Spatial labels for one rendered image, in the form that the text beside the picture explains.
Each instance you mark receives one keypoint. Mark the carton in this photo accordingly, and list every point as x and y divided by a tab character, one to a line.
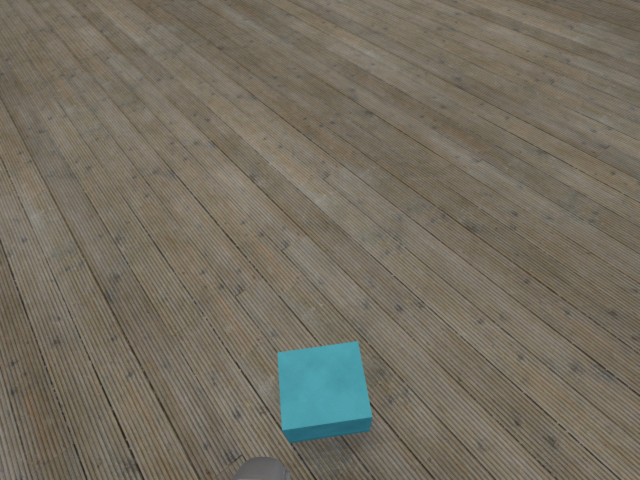
323	392

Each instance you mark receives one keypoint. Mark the left robot thigh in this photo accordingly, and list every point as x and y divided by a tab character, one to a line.
262	468

